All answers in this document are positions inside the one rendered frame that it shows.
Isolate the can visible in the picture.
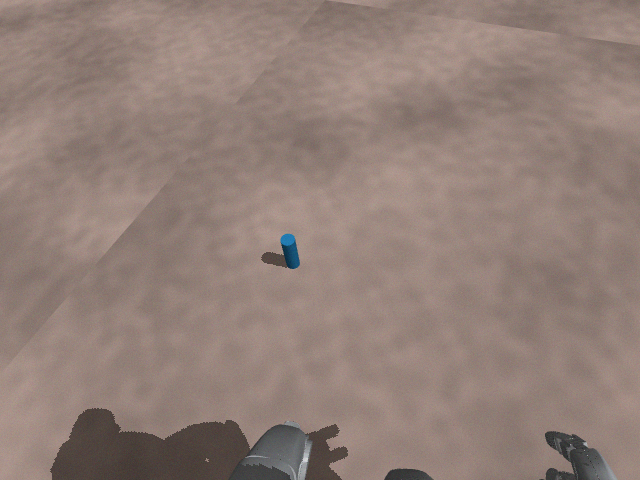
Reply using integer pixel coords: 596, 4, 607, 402
280, 234, 300, 269

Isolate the right robot hand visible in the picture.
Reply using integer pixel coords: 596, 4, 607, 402
540, 431, 617, 480

